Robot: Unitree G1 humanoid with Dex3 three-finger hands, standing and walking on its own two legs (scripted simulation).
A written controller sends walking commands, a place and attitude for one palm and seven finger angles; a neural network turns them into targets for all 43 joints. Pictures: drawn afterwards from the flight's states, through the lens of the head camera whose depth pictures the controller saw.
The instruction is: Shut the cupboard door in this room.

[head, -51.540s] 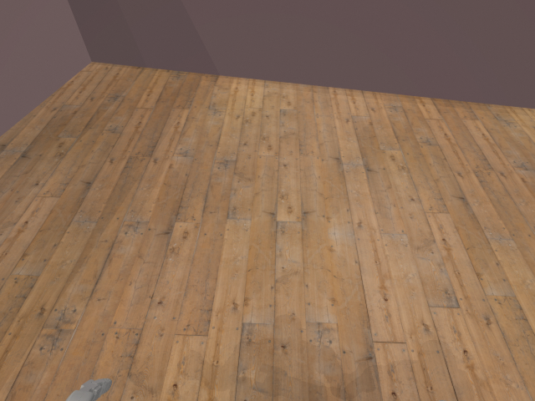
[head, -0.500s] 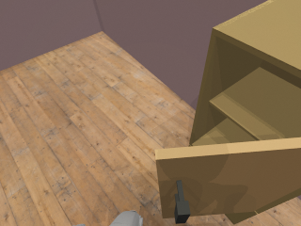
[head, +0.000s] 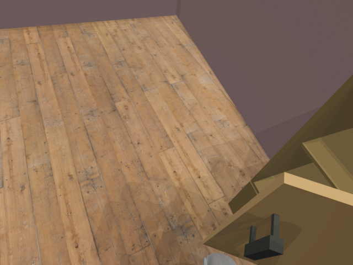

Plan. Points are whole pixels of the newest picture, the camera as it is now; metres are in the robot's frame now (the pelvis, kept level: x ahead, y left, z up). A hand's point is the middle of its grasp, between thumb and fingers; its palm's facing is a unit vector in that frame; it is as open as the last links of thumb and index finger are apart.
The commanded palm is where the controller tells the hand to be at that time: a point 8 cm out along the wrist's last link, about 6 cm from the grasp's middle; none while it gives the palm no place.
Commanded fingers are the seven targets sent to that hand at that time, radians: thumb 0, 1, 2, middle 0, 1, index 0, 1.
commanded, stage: turn or walk to find it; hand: left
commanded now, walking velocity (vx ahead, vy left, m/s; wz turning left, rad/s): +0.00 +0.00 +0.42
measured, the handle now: (262, 237) +0.19 -0.15 +0.03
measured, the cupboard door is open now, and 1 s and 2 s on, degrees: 53 48 46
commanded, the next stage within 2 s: none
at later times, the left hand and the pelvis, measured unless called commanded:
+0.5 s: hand out of the picture +0.10 +0.15 -0.14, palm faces +0.16 -0.94 -0.29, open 7.3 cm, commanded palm none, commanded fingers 0.00 0.90 0.90 -0.20 -0.30 -0.20 -0.30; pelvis -0.01 -0.06 -0.01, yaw +12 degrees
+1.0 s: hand out of the picture -0.14 +0.17 -0.19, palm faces +0.46 -0.85 -0.26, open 7.4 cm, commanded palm none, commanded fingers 0.00 0.90 0.90 -0.20 -0.30 -0.20 -0.30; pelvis -0.03 -0.02 -0.01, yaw +25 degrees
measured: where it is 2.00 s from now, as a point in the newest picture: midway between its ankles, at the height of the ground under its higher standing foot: outside the picture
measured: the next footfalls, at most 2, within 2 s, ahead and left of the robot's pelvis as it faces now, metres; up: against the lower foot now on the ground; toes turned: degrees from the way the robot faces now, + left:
right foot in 0.40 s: +0.04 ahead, -0.14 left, +0.00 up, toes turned +7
left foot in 0.92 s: -0.06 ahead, +0.08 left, +0.00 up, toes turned +28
